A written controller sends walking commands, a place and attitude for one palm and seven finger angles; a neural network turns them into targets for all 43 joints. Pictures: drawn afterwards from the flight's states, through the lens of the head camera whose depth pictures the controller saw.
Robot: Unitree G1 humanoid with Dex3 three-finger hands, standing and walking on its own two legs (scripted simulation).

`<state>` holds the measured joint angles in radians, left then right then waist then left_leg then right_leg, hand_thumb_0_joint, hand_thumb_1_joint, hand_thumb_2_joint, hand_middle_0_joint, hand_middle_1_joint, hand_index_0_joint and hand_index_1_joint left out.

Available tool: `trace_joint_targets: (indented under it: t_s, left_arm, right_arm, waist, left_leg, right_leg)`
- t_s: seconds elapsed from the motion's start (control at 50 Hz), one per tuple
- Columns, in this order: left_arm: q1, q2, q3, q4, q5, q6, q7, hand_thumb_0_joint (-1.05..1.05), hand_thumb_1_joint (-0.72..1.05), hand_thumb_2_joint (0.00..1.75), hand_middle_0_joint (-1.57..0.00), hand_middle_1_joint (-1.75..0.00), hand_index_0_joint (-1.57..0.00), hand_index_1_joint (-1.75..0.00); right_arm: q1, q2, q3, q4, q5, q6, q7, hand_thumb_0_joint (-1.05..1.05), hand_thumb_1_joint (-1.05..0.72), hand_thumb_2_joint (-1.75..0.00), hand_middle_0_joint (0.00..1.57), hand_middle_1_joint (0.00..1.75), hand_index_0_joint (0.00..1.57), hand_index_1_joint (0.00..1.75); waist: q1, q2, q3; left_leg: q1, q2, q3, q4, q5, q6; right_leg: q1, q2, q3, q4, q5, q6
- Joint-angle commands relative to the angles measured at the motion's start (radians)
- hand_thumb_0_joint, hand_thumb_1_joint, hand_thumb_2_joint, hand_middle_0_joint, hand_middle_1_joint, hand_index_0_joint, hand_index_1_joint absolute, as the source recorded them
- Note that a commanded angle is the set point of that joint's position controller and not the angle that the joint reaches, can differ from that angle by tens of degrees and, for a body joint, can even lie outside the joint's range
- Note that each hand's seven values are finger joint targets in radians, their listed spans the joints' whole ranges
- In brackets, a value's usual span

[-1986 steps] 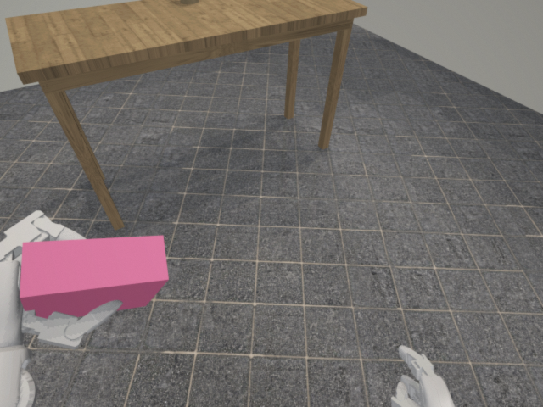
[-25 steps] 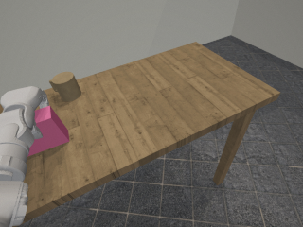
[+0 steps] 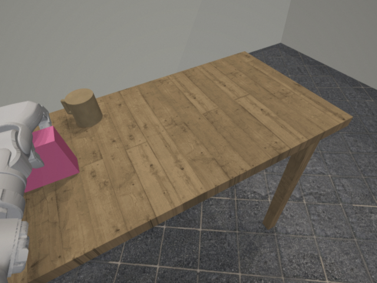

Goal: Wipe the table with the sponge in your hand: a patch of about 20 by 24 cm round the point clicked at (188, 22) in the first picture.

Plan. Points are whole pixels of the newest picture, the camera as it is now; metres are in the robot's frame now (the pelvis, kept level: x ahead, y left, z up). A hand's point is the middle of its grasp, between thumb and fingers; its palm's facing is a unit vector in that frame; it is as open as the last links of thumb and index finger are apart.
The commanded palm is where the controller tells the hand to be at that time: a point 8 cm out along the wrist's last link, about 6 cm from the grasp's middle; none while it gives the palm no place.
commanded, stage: slide back across to the first lane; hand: left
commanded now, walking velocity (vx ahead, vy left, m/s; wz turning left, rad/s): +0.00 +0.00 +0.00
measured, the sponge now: (43, 165) +0.37 +0.35 +0.07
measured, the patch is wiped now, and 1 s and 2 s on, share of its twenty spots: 1.00 1.00 1.00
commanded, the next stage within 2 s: wipe back along the first lane in 0.46 s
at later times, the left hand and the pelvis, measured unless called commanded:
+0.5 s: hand (5, 142) +0.37 +0.40 +0.14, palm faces -0.01 -0.03 -1.00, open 9.5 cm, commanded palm +0.33 +0.41 +0.19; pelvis +0.01 +0.05 +0.01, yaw +1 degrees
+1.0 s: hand out of the picture +0.33 +0.41 +0.14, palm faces +0.01 +0.01 -1.00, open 9.4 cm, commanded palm +0.29 +0.39 +0.17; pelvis +0.01 +0.05 +0.01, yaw +2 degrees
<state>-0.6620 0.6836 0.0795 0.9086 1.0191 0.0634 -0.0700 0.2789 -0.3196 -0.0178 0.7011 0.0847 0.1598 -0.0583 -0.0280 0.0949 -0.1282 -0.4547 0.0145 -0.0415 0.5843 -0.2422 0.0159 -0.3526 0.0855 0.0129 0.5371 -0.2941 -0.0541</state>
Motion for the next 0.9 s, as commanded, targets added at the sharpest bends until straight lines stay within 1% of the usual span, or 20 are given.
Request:
trace_joint_targets:
  t_s: [0.0,0.06,0.12,0.18,0.2,0.26,0.28,0.32,0.36,0.44,0.48,0.5,0.56,0.62,0.7,0.74,0.78,0.82,0.86,0.88]
  left_arm:
    - [-0.270,0.362,0.107,-0.173,0.000,0.026,0.088,0.00,0.10,1.30,-1.20,-1.60,-1.20,-1.60]
    - [-0.295,0.343,0.084,-0.228,0.005,0.064,0.086,0.00,0.10,1.30,-1.20,-1.60,-1.20,-1.60]
    - [-0.306,0.313,0.043,-0.225,0.008,0.112,0.073,0.00,0.10,1.30,-1.20,-1.60,-1.20,-1.60]
    - [-0.271,0.299,0.033,-0.265,-0.004,0.126,0.050,0.00,0.10,1.30,-1.20,-1.60,-1.20,-1.60]
    - [-0.272,0.321,0.051,-0.264,0.001,0.131,0.046,0.00,0.10,1.30,-1.20,-1.60,-1.20,-1.60]
    - [-0.224,0.287,0.040,-0.339,0.001,0.131,0.027,0.00,0.10,1.30,-1.20,-1.60,-1.20,-1.60]
    - [-0.216,0.268,0.021,-0.335,0.005,0.134,0.024,0.00,0.10,1.30,-1.20,-1.60,-1.20,-1.60]
    - [-0.194,0.271,0.033,-0.369,0.006,0.139,0.022,0.00,0.10,1.30,-1.20,-1.60,-1.20,-1.60]
    - [-0.153,0.325,0.097,-0.397,-0.005,0.138,0.019,0.00,0.10,1.30,-1.20,-1.60,-1.20,-1.60]
    - [-0.147,0.331,0.097,-0.406,0.002,0.160,0.018,0.00,0.10,1.30,-1.20,-1.60,-1.20,-1.60]
    - [-0.114,0.341,0.107,-0.426,0.004,0.166,0.013,0.00,0.10,1.30,-1.20,-1.60,-1.20,-1.60]
    - [-0.139,0.342,0.096,-0.435,0.009,0.171,0.010,0.00,0.10,1.30,-1.20,-1.60,-1.20,-1.60]
    - [-0.094,0.317,0.091,-0.460,-0.010,0.178,-0.013,0.00,0.10,1.30,-1.20,-1.60,-1.20,-1.60]
    - [0.000,0.203,0.012,-0.509,-0.049,0.180,-0.042,0.00,0.10,1.30,-1.20,-1.60,-1.20,-1.60]
    - [0.019,0.218,0.042,-0.591,-0.077,0.158,-0.046,0.00,0.10,1.30,-1.20,-1.60,-1.20,-1.60]
    - [0.050,0.173,0.017,-0.600,-0.093,0.164,-0.040,0.00,0.10,1.30,-1.20,-1.60,-1.20,-1.60]
    - [0.058,0.171,0.019,-0.583,-0.098,0.174,-0.034,0.00,0.10,1.30,-1.20,-1.60,-1.20,-1.60]
    - [0.072,0.160,0.011,-0.585,-0.102,0.185,-0.029,0.00,0.10,1.30,-1.20,-1.60,-1.20,-1.60]
    - [0.113,0.199,0.052,-0.602,-0.102,0.193,-0.025,0.00,0.10,1.30,-1.20,-1.60,-1.20,-1.60]
    - [0.117,0.163,0.019,-0.612,-0.100,0.199,-0.025,0.00,0.10,1.30,-1.20,-1.60,-1.20,-1.60]
  right_arm:
    - [-0.104,-0.129,-0.038,-0.142,0.006,-0.040,-0.004,0.00,-0.90,-0.90,0.20,0.30,0.20,0.30]
    - [-0.148,-0.119,-0.031,-0.153,0.010,-0.046,0.001,0.00,-0.90,-0.90,0.20,0.30,0.20,0.30]
    - [-0.158,-0.122,-0.029,-0.147,0.014,-0.046,0.002,0.00,-0.90,-0.90,0.20,0.30,0.20,0.30]
    - [-0.170,-0.120,-0.025,-0.163,0.012,-0.051,0.002,0.00,-0.90,-0.90,0.20,0.30,0.20,0.30]
    - [-0.164,-0.123,-0.025,-0.158,0.012,-0.049,0.003,0.00,-0.90,-0.90,0.20,0.30,0.20,0.30]
    - [-0.192,-0.114,-0.020,-0.185,0.009,-0.050,0.008,0.00,-0.90,-0.90,0.20,0.30,0.20,0.30]
    - [-0.181,-0.115,-0.021,-0.180,0.006,-0.047,0.010,0.00,-0.90,-0.90,0.20,0.30,0.20,0.30]
    - [-0.183,-0.116,-0.023,-0.186,0.003,-0.044,0.015,0.00,-0.90,-0.90,0.20,0.30,0.20,0.30]
    - [-0.204,-0.117,-0.017,-0.198,-0.001,-0.040,0.016,0.00,-0.90,-0.90,0.20,0.30,0.20,0.30]
    - [-0.210,-0.117,-0.012,-0.193,-0.005,-0.027,0.020,0.00,-0.90,-0.90,0.20,0.30,0.20,0.30]
    - [-0.218,-0.115,-0.011,-0.197,-0.008,-0.026,0.022,0.00,-0.90,-0.90,0.20,0.30,0.20,0.30]
    - [-0.221,-0.117,-0.009,-0.196,-0.007,-0.025,0.022,0.00,-0.90,-0.90,0.20,0.30,0.20,0.30]
    - [-0.231,-0.113,-0.008,-0.210,-0.006,-0.030,0.027,0.00,-0.90,-0.90,0.20,0.30,0.20,0.30]
    - [-0.224,-0.111,-0.013,-0.223,-0.003,-0.034,0.031,0.00,-0.90,-0.90,0.20,0.30,0.20,0.30]
    - [-0.228,-0.112,-0.014,-0.219,-0.002,-0.041,0.028,0.00,-0.90,-0.90,0.20,0.30,0.20,0.30]
    - [-0.236,-0.106,-0.012,-0.223,-0.002,-0.045,0.030,0.00,-0.90,-0.90,0.20,0.30,0.20,0.30]
    - [-0.239,-0.111,-0.009,-0.213,-0.002,-0.046,0.027,0.00,-0.90,-0.90,0.20,0.30,0.20,0.30]
    - [-0.245,-0.110,-0.009,-0.212,-0.001,-0.047,0.027,0.00,-0.90,-0.90,0.20,0.30,0.20,0.30]
    - [-0.261,-0.113,-0.006,-0.217,-0.002,-0.050,0.029,0.00,-0.90,-0.90,0.20,0.30,0.20,0.30]
    - [-0.258,-0.111,-0.007,-0.215,-0.003,-0.047,0.029,0.00,-0.90,-0.90,0.20,0.30,0.20,0.30]
  waist:
    - [0.048,-0.110,-0.167]
    - [0.052,-0.062,-0.145]
    - [0.039,-0.060,-0.120]
    - [0.047,-0.054,-0.160]
    - [0.046,-0.068,-0.174]
    - [0.061,-0.016,-0.193]
    - [0.054,-0.025,-0.179]
    - [0.058,-0.024,-0.186]
    - [0.082,-0.030,-0.188]
    - [0.077,-0.038,-0.147]
    - [0.088,-0.009,-0.163]
    - [0.081,-0.002,-0.171]
    - [0.084,-0.003,-0.187]
    - [0.067,-0.025,-0.190]
    - [0.063,-0.027,-0.184]
    - [0.066,-0.034,-0.156]
    - [0.065,-0.042,-0.121]
    - [0.068,-0.039,-0.116]
    - [0.086,-0.026,-0.139]
    - [0.078,-0.038,-0.145]
  left_leg:
    - [0.103,-0.054,0.039,-0.053,0.128,0.060]
    - [0.140,-0.054,0.030,-0.077,0.139,0.060]
    - [0.172,-0.050,0.023,-0.096,0.118,0.060]
    - [0.214,-0.048,0.011,-0.104,0.162,0.060]
    - [0.224,-0.044,0.005,-0.107,0.172,0.058]
    - [0.267,-0.038,-0.011,-0.113,0.237,0.052]
    - [0.279,-0.035,-0.015,-0.111,0.241,0.052]
    - [0.297,-0.030,-0.019,-0.109,0.274,0.048]
    - [0.287,-0.032,-0.024,-0.113,0.307,0.045]
    - [0.276,-0.029,-0.026,-0.123,0.303,0.037]
    - [0.291,-0.029,-0.030,-0.122,0.335,0.036]
    - [0.296,-0.030,-0.027,-0.118,0.334,0.034]
    - [0.309,-0.029,-0.039,-0.115,0.374,0.034]
    - [0.346,-0.022,-0.041,-0.102,0.387,0.039]
    - [0.363,-0.018,-0.052,-0.104,0.374,0.043]
    - [0.353,-0.017,-0.057,-0.113,0.344,0.040]
    - [0.329,-0.017,-0.059,-0.125,0.291,0.038]
    - [0.323,-0.021,-0.054,-0.125,0.273,0.038]
    - [0.312,-0.025,-0.048,-0.122,0.291,0.037]
    - [0.316,-0.027,-0.044,-0.118,0.296,0.037]
  right_leg:
    - [0.124,-0.054,0.036,-0.114,0.297,0.004]
    - [0.108,-0.051,0.023,-0.132,0.256,-0.005]
    - [0.083,-0.045,0.001,-0.151,0.180,-0.003]
    - [0.113,-0.041,-0.010,-0.147,0.208,-0.009]
    - [0.113,-0.039,-0.016,-0.145,0.208,-0.010]
    - [0.110,-0.036,-0.026,-0.141,0.234,-0.023]
    - [0.097,-0.032,-0.034,-0.140,0.224,-0.022]
    - [0.095,-0.031,-0.039,-0.140,0.239,-0.024]
    - [0.128,-0.031,-0.034,-0.138,0.273,-0.032]
    - [0.117,-0.031,-0.045,-0.142,0.252,-0.028]
    - [0.132,-0.031,-0.043,-0.138,0.260,-0.033]
    - [0.130,-0.032,-0.041,-0.140,0.262,-0.032]
    - [0.145,-0.033,-0.040,-0.141,0.286,-0.034]
    - [0.123,-0.034,-0.050,-0.150,0.292,-0.022]
    - [0.110,-0.031,-0.053,-0.155,0.274,-0.021]
    - [0.098,-0.030,-0.058,-0.160,0.247,-0.020]
    - [0.087,-0.027,-0.062,-0.162,0.215,-0.021]
    - [0.092,-0.029,-0.058,-0.166,0.215,-0.022]
    - [0.129,-0.031,-0.050,-0.156,0.242,-0.027]
    - [0.130,-0.030,-0.056,-0.153,0.246,-0.024]
